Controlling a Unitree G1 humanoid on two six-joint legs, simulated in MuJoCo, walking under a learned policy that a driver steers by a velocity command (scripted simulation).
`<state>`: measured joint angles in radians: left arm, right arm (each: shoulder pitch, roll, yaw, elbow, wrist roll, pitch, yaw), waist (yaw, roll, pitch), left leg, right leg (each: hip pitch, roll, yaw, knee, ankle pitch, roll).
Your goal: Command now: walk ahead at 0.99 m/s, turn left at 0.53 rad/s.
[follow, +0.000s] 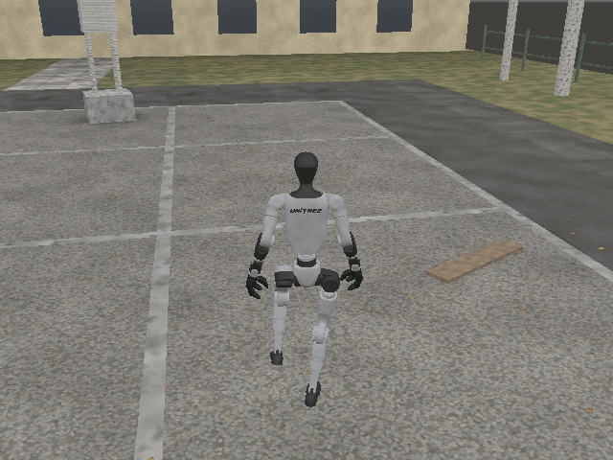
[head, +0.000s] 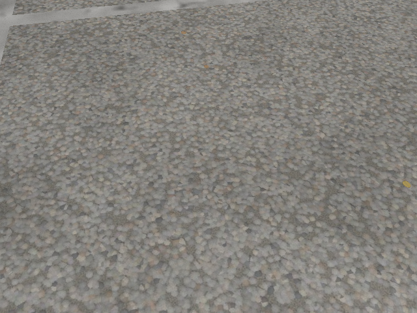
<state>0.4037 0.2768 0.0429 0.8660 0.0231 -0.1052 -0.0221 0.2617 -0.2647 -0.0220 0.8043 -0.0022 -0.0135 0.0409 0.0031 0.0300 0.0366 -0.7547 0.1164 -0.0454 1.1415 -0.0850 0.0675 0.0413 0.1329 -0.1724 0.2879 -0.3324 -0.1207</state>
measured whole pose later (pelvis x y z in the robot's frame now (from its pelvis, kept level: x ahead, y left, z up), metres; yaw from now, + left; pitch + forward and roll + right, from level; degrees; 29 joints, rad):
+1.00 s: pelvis +0.84 +0.21 -0.01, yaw +41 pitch +2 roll -3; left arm 0.47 0.32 0.05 0.88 -0.03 -0.09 0.01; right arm -0.09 -0.27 0.01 0.60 -0.05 -0.09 0.05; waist 0.12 0.04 0.07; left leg -0.53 -0.02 -0.03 0.53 0.05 0.08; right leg 0.00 -0.02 -0.08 0.57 -0.46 0.03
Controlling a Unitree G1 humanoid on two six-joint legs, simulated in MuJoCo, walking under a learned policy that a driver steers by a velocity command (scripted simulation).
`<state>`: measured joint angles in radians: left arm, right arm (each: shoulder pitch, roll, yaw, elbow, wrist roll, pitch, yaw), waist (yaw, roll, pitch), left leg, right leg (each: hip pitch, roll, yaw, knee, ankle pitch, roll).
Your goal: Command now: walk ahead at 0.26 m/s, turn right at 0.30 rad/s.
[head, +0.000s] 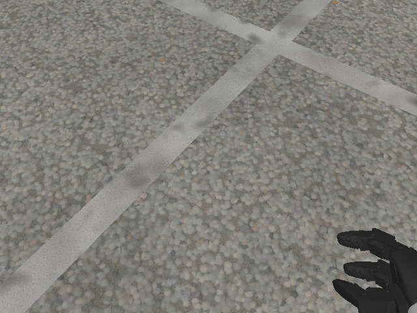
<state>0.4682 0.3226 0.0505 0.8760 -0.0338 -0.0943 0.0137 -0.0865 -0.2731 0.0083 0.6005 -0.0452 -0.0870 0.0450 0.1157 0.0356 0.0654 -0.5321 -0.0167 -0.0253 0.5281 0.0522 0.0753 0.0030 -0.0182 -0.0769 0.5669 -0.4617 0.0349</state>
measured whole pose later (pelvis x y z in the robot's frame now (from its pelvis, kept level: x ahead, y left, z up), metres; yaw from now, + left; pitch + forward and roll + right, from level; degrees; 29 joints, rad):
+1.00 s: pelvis +0.16 -0.05 +0.02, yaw -43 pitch +1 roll +0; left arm 0.13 0.31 0.07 0.57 0.02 0.04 0.03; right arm 0.16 -0.27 -0.06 0.78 0.00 -0.01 0.00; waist -0.04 -0.04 0.03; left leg -0.29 -0.06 -0.13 0.46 -0.19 0.02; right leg -0.39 0.10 0.18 0.86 -0.49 0.08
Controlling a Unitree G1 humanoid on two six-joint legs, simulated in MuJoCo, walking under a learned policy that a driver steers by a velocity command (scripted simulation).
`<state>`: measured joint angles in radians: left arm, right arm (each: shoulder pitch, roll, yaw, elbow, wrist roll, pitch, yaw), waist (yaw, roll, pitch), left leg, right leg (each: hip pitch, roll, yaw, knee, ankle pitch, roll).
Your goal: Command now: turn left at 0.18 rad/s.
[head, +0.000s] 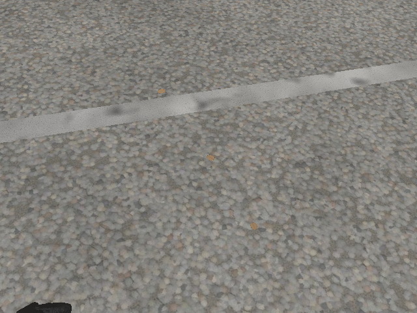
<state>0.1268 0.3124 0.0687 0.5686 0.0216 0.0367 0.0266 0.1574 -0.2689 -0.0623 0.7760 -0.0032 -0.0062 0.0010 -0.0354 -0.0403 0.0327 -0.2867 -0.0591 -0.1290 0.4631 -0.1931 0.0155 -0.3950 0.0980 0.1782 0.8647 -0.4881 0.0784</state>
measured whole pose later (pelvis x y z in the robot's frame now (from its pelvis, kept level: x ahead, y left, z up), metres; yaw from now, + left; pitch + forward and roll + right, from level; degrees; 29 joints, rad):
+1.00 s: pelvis +0.02 +0.05 -0.01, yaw +36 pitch +1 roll +1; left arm 0.26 0.29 0.05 0.72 -0.03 0.01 0.00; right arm 0.11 -0.24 -0.01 0.64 -0.01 0.01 0.00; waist 0.02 -0.01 -0.01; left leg -0.25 -0.07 -0.03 0.52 -0.28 0.06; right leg -0.37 -0.05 0.00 0.77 -0.39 0.02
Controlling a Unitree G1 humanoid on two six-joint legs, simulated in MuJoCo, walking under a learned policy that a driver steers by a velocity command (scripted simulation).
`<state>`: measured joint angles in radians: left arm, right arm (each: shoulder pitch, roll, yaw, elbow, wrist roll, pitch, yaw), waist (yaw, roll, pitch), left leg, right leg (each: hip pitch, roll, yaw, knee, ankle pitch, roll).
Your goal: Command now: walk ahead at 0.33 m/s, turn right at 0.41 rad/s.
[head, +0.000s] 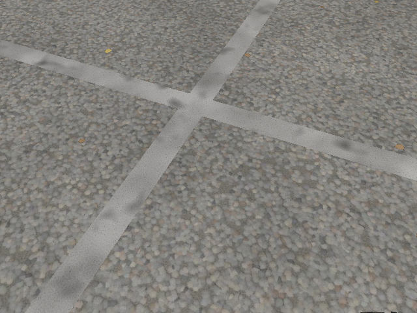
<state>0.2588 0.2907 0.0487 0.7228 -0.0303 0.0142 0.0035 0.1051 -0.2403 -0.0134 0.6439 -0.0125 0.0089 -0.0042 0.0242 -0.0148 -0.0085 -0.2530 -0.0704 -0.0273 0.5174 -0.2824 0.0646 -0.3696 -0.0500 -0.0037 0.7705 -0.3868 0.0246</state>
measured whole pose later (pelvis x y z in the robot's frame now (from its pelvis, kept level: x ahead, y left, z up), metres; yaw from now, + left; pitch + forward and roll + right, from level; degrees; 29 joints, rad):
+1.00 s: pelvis +0.61 -0.35 -0.02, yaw -30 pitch +2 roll +1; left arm -0.02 0.27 -0.01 0.66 0.07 -0.08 -0.03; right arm 0.54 -0.26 -0.02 0.92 0.01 -0.07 0.02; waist -0.11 -0.01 0.04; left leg -0.10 0.03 -0.04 1.00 -0.41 0.07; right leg -0.52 -0.03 -0.05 0.69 -0.19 -0.04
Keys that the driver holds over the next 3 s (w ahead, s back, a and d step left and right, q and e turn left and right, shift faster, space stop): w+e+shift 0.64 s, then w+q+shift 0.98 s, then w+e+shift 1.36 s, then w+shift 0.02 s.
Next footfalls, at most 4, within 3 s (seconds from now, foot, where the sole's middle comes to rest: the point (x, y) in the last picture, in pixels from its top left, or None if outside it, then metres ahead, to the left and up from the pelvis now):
0.16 right None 0.03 -0.14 -0.77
0.52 left None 0.48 -0.08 -0.77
0.94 right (374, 274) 0.67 -0.51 -0.77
1.38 left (350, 170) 1.13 -0.53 -0.77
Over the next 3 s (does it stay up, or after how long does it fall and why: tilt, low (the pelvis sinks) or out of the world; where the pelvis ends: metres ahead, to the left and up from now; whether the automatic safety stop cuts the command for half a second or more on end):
stays up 2.37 -0.90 0.00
